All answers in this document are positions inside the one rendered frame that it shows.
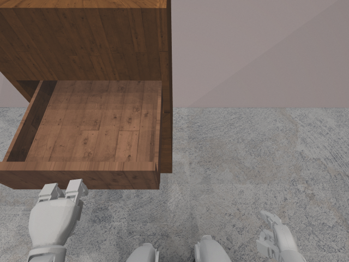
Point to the drawer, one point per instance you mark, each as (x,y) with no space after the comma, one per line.
(107,133)

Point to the right robot thigh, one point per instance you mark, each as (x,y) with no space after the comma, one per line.
(210,251)

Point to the left robot thigh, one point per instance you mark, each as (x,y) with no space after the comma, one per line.
(144,254)

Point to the left robot forearm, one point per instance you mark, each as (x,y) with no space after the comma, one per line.
(48,253)

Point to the robot right hand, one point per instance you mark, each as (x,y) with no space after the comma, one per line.
(272,244)

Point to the robot thigh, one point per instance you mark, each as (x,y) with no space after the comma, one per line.
(144,254)
(210,251)

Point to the right robot forearm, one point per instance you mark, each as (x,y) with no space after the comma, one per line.
(291,256)

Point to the robot left hand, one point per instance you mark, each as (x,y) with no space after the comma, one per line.
(52,221)

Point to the cabinet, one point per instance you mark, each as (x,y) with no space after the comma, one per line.
(114,40)

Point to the handle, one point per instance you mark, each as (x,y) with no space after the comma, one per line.
(80,204)

